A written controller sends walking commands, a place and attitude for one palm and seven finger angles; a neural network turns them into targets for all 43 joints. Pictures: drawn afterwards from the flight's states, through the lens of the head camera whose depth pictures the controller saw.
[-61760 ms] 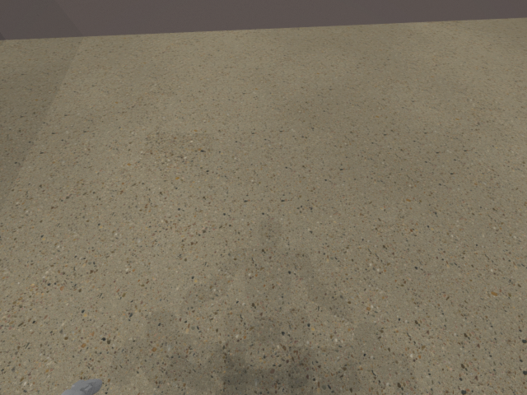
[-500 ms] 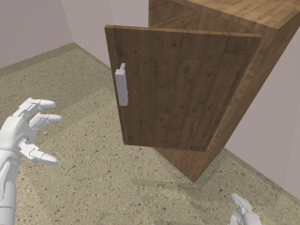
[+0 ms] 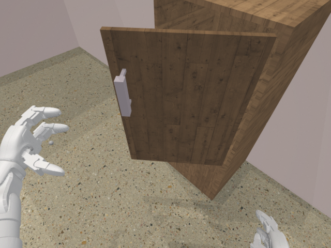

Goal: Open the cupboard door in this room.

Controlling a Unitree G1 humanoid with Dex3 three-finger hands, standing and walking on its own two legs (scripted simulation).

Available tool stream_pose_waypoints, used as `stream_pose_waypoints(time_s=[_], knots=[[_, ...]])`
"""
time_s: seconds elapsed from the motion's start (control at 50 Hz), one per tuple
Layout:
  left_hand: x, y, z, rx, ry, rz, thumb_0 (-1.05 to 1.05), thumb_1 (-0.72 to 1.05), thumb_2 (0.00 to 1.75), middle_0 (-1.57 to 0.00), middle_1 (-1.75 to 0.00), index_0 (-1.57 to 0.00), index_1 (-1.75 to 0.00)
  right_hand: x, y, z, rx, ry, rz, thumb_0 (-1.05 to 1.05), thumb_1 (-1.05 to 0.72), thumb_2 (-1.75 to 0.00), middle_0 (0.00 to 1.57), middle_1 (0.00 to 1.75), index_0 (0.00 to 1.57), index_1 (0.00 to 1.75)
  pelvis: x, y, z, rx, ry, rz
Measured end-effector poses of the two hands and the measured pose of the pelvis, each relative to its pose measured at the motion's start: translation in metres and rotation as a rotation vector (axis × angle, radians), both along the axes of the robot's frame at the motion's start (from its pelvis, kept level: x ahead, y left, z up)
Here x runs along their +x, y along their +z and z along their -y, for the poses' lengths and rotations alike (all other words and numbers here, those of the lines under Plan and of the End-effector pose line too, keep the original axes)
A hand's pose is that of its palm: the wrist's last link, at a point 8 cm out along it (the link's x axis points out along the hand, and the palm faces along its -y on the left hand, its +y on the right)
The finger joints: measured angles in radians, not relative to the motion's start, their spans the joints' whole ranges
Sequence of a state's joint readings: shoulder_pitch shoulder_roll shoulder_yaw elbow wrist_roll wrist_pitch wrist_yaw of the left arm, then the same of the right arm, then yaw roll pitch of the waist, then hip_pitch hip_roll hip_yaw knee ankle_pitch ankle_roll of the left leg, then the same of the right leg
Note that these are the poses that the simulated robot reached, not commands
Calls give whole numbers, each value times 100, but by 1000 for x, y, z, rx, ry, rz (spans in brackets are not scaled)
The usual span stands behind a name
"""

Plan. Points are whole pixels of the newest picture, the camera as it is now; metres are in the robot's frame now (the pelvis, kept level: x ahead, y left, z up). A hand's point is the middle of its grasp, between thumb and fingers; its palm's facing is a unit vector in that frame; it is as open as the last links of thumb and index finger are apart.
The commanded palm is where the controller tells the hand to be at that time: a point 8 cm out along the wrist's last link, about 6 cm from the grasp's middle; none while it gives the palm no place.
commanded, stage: move the hooked fingers beside the handle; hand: left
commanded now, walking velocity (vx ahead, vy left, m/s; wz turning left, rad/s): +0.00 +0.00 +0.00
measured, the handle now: (125, 92) +0.51 +0.15 +0.10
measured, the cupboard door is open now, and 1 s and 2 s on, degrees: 40 40 40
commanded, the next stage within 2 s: none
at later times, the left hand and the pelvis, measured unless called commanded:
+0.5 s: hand (74, 124) +0.37 +0.25 +0.11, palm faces +0.00 -1.00 -0.02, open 14.0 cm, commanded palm +0.34 +0.29 +0.11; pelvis +0.00 +0.01 +0.00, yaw -1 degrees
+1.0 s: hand (88, 110) +0.42 +0.23 +0.11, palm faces +0.01 -1.00 +0.00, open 14.0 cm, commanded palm +0.40 +0.28 +0.10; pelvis +0.01 +0.02 +0.00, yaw -1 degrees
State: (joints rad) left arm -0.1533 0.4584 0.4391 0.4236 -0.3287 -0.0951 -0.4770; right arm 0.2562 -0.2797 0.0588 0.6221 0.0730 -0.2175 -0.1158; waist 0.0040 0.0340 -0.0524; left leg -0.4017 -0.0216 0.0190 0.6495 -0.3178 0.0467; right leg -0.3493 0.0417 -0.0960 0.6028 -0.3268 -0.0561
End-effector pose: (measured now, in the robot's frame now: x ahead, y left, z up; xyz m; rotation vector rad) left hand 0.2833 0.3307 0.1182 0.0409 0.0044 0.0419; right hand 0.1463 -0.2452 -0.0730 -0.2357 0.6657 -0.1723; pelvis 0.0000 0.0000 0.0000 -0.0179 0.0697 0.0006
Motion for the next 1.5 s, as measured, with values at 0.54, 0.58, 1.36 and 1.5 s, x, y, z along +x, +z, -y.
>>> stream_pose_waypoints(time_s=[0.54, 0.58, 1.36, 1.5], knots=[[68, -8, 30, -21, -39, -9, -2, -50, 30, -30, -120, -30, -120, -42, -16, -7, 6, -76, -157, 1, -90, -90, 21, 30, 20, 30, 3, 0, -15, 0, -12, -37], [73, -7, 33, -20, -41, -2, -2, -50, 30, -30, -120, -30, -120, -44, -17, -8, 6, -76, -172, 1, -90, -90, 21, 30, 20, 30, 4, 0, -17, -1, -12, -39], [161, -13, 58, -47, -42, -5, -2, -50, 30, -30, -120, -30, -120, -118, -35, 5, -5, -196, -470, 1, -91, -90, 21, 30, 20, 30, 6, -7, -18, -5, -29, -125], [167, -13, 61, -46, -39, 8, -2, -50, 30, -30, -120, -30, -120, -131, -37, 5, 9, -226, -507, 1, -91, -90, 21, 30, 20, 30, 10, -8, -17, -5, -43, -137]])
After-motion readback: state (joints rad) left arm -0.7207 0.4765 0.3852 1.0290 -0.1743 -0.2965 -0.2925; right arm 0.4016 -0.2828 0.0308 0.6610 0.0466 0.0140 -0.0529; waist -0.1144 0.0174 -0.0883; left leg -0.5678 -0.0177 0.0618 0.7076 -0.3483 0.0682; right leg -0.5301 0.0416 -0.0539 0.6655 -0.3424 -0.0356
